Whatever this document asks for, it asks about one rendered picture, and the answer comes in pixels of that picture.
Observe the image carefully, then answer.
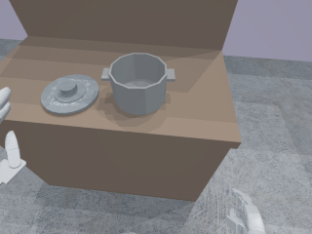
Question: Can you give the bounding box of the right robot hand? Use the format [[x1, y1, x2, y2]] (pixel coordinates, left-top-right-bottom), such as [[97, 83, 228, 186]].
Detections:
[[226, 188, 265, 234]]

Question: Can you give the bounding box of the pot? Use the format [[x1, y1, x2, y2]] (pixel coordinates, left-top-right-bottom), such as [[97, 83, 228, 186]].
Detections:
[[100, 53, 176, 115]]

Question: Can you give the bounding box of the knob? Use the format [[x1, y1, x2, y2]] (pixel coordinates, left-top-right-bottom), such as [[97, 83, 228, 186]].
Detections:
[[58, 80, 78, 95]]

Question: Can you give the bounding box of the left robot hand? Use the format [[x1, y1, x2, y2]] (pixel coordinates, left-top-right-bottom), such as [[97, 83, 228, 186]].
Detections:
[[0, 87, 26, 186]]

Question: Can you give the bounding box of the lid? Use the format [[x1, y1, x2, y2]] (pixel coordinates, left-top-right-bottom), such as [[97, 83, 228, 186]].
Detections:
[[41, 74, 99, 115]]

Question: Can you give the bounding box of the table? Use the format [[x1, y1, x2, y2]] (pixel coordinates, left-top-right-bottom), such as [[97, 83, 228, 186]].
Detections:
[[0, 0, 242, 202]]

